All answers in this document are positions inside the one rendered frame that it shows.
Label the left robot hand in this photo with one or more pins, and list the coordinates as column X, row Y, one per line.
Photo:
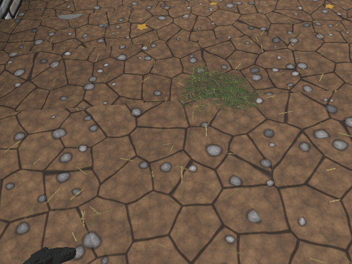
column 56, row 255

